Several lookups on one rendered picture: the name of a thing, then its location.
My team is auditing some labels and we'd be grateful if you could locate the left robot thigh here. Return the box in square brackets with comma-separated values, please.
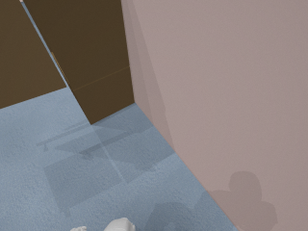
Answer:
[103, 218, 136, 231]

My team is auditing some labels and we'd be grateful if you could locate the cupboard door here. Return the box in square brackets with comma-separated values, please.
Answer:
[0, 0, 66, 109]

